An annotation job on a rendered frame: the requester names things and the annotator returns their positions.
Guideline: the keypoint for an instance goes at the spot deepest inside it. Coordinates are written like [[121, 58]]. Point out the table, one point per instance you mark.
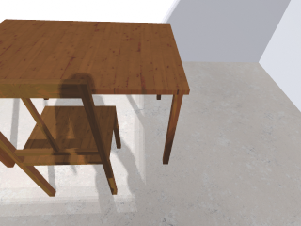
[[117, 58]]

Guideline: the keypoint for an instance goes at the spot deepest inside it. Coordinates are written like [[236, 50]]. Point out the chair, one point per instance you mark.
[[63, 134]]

